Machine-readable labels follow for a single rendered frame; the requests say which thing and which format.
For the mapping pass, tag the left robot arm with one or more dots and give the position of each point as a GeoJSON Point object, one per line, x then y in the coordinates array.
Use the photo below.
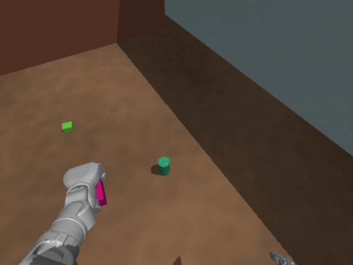
{"type": "Point", "coordinates": [60, 244]}

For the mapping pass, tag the right robot hand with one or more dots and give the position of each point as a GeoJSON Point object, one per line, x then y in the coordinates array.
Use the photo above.
{"type": "Point", "coordinates": [280, 259]}

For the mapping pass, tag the left robot hand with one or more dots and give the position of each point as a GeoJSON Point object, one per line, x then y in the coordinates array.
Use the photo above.
{"type": "Point", "coordinates": [90, 172]}

